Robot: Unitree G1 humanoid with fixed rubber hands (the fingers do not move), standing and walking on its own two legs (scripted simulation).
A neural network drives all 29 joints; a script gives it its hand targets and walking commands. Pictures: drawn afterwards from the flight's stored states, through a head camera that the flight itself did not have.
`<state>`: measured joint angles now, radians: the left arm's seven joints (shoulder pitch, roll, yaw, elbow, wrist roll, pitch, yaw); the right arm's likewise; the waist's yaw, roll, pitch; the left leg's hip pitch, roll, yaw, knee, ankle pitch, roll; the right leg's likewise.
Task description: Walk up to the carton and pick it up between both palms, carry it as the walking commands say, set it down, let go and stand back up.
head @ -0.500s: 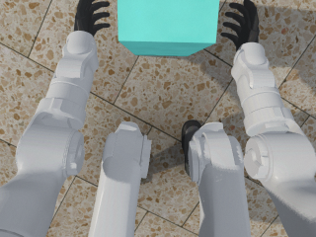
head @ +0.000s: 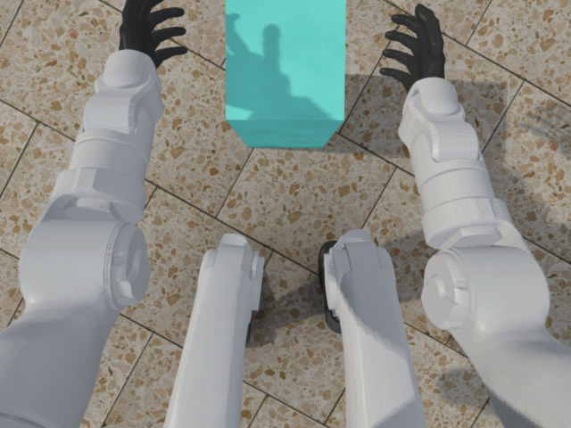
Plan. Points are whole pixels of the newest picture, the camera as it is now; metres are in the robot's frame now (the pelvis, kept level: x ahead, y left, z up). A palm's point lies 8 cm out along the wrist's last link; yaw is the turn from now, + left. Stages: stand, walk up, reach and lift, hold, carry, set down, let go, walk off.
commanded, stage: set down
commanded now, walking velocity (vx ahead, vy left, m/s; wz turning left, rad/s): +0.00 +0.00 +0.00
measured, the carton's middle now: (285, 90) +0.56 +0.00 -0.33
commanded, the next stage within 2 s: let go in 0.84 s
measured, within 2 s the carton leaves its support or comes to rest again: neither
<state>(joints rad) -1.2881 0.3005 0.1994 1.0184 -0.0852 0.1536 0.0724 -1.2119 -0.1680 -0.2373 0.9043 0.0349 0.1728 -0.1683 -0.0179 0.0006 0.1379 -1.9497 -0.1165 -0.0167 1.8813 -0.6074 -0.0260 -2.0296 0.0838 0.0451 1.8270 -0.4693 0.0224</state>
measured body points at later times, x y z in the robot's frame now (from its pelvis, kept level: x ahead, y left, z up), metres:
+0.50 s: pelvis +0.04 +0.01 +0.14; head +0.34 +0.01 +0.48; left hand +0.56 +0.17 +0.04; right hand +0.53 -0.18 +0.03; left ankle +0.09 +0.12 -0.44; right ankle +0.13 -0.11 -0.44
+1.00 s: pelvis +0.05 +0.00 +0.21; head +0.35 -0.01 +0.54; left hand +0.49 +0.18 +0.07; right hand +0.48 -0.20 +0.07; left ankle +0.09 +0.11 -0.44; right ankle +0.13 -0.11 -0.44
